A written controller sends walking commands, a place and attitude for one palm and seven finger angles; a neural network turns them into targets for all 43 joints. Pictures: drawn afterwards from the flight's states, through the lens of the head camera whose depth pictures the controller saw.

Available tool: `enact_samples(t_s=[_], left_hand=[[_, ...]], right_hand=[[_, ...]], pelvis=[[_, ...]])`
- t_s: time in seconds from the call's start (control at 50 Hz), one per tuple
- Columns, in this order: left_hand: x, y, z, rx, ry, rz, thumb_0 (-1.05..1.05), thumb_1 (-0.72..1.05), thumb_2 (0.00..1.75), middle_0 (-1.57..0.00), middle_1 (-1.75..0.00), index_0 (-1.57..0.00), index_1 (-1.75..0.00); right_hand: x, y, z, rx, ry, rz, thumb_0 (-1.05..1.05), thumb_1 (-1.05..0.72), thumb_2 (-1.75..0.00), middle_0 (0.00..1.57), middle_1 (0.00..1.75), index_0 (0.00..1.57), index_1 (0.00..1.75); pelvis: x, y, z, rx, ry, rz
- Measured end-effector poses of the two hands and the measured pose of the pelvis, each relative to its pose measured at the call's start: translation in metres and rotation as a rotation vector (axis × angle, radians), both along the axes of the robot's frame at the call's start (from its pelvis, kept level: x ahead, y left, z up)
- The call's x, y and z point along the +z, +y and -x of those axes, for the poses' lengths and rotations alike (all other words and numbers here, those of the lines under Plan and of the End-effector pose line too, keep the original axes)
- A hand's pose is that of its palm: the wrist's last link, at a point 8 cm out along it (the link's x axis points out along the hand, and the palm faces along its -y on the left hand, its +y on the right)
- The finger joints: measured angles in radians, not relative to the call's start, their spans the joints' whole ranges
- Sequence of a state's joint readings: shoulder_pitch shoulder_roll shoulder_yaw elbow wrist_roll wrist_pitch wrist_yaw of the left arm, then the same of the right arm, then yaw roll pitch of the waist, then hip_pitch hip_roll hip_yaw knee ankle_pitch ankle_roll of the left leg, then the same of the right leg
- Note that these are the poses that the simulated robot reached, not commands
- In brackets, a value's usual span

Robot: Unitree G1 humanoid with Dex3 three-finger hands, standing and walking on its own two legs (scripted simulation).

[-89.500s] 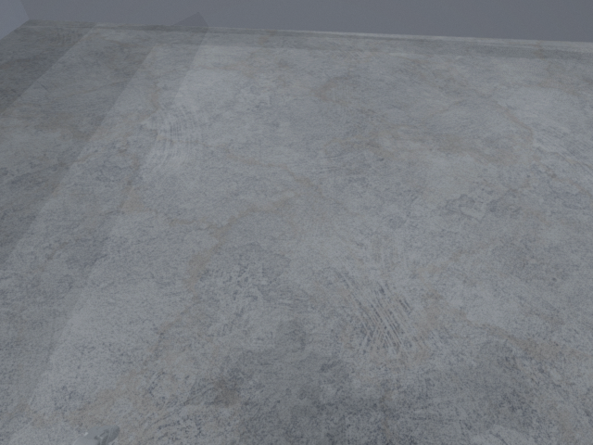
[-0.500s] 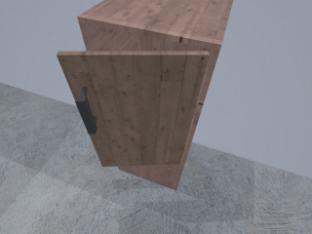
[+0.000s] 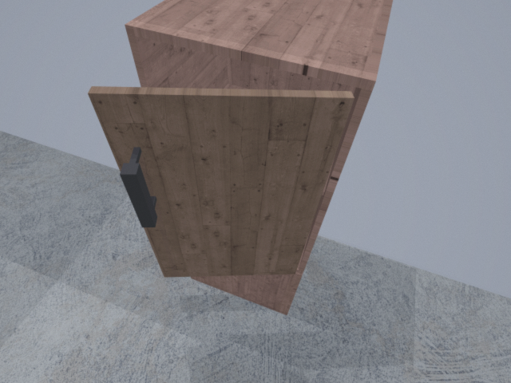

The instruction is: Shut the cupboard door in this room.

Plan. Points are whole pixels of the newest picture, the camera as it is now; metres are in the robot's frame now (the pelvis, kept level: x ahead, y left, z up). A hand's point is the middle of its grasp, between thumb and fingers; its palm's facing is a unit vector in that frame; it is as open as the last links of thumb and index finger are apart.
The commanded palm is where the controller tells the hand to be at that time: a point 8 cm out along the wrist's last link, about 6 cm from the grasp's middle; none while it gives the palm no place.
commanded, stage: raise the hand and make a fist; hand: left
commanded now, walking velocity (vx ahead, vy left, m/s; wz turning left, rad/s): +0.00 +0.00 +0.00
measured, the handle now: (143, 188) +0.41 +0.22 +0.05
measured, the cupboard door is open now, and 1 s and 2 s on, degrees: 23 23 23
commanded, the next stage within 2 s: bring the fist close to the handle in 1.86 s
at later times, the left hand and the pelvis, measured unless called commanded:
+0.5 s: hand out of the picture +0.12 +0.17 -0.02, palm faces +0.27 -0.96 -0.09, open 5.5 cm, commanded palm +0.12 +0.20 -0.02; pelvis -0.03 -0.05 -0.09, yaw +5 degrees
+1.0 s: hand (153, 341) +0.18 +0.16 +0.00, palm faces +0.04 -1.00 -0.02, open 3.3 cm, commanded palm +0.15 +0.22 +0.02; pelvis -0.02 -0.03 -0.06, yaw +4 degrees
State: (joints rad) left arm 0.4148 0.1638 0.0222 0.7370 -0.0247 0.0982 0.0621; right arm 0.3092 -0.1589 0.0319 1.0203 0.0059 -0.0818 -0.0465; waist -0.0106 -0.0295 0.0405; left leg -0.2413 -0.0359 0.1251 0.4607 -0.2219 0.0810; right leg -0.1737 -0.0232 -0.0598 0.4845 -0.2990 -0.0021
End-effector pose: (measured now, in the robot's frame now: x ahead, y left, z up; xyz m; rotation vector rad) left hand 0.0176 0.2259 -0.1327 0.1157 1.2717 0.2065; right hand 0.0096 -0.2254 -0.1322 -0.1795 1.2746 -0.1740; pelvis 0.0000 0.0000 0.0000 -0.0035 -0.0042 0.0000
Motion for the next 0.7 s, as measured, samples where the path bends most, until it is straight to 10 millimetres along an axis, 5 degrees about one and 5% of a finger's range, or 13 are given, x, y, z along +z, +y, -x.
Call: enact_samples(t_s=[0.08, 0.14, 0.18, 0.26, 0.38, 0.46, 0.54, 0.58, 0.64, 0.7], left_hand=[[0.08, 0.018, -0.089, 0.005, -0.559, -0.13, 0.04, 0.95, 0.89, -0.21, -0.31, -0.22, -0.31], [0.132, 0.002, -0.144, -0.034, -0.911, -0.12, 0.03, 0.94, 0.89, -0.24, -0.34, -0.24, -0.34], [0.149, -0.015, -0.163, -0.06, -1.099, -0.041, 0.02, 0.94, 0.89, -0.26, -0.37, -0.26, -0.37], [0.134, -0.045, -0.157, -0.112, -1.318, 0.15, 0.01, 0.92, 0.89, -0.32, -0.43, -0.32, -0.44], [0.06, -0.032, -0.089, -0.065, -1.071, 0.066, 0.0, 0.9, 0.89, -0.43, -0.55, -0.44, -0.55], [0.086, -0.009, -0.064, -0.018, -1.14, -0.103, 0.02, 0.9, 0.89, -0.5, -0.63, -0.51, -0.63], [0.135, -0.017, -0.086, -0.1, -1.424, -0.123, 0.02, 0.9, 0.9, -0.57, -0.71, -0.57, -0.71], [0.144, -0.03, -0.108, -0.185, -1.473, -0.058, 0.02, 0.9, 0.9, -0.6, -0.74, -0.61, -0.75], [0.128, -0.047, -0.139, -0.269, -1.327, 0.089, 0.01, 0.9, 0.9, -0.66, -0.8, -0.66, -0.81], [0.11, -0.049, -0.15, -0.234, -1.117, 0.16, 0.01, 0.9, 0.9, -0.71, -0.86, -0.72, -0.87]], right_hand=[[0.012, -0.014, -0.038, 0.04, -0.287, 0.021, 0.02, -0.93, -0.9, 0.2, 0.3, 0.21, 0.3], [0.015, -0.023, -0.073, 0.091, -0.458, 0.013, 0.02, -0.92, -0.9, 0.2, 0.3, 0.2, 0.3], [0.019, -0.028, -0.097, 0.112, -0.549, 0.015, 0.02, -0.92, -0.9, 0.2, 0.3, 0.2, 0.3], [0.032, -0.036, -0.138, 0.182, -0.656, 0.039, 0.01, -0.91, -0.9, 0.2, 0.3, 0.2, 0.3], [0.033, -0.039, -0.194, 0.329, -0.739, 0.063, 0.01, -0.91, -0.9, 0.2, 0.3, 0.2, 0.3], [0.017, -0.027, -0.215, 0.376, -0.784, 0.019, 0.01, -0.91, -0.9, 0.2, 0.3, 0.2, 0.3], [-0.006, -0.012, -0.214, 0.378, -0.785, -0.047, 0.01, -0.91, -0.9, 0.2, 0.3, 0.2, 0.3], [-0.016, -0.008, -0.205, 0.348, -0.758, -0.077, 0.01, -0.91, -0.9, 0.2, 0.3, 0.21, 0.3], [-0.025, -0.01, -0.183, 0.272, -0.681, -0.104, 0.01, -0.91, -0.9, 0.2, 0.3, 0.21, 0.3], [-0.024, -0.02, -0.159, 0.193, -0.597, -0.091, 0.01, -0.91, -0.9, 0.2, 0.3, 0.21, 0.3]], pelvis=[[-0.005, -0.001, 0.0, 0.03, 0.01, -0.019], [-0.013, 0.001, 0.006, 0.068, 0.033, -0.012], [-0.02, -0.002, 0.009, 0.062, 0.07, -0.007], [-0.041, -0.018, 0.016, 0.04, 0.14, -0.017], [-0.074, -0.038, 0.024, 0.069, 0.191, 0.003], [-0.087, -0.045, 0.025, 0.09, 0.216, 0.031], [-0.094, -0.049, 0.028, 0.103, 0.227, 0.049], [-0.095, -0.05, 0.029, 0.1, 0.231, 0.047], [-0.089, -0.052, 0.027, 0.089, 0.229, 0.028], [-0.077, -0.052, 0.019, 0.075, 0.214, 0.006]])
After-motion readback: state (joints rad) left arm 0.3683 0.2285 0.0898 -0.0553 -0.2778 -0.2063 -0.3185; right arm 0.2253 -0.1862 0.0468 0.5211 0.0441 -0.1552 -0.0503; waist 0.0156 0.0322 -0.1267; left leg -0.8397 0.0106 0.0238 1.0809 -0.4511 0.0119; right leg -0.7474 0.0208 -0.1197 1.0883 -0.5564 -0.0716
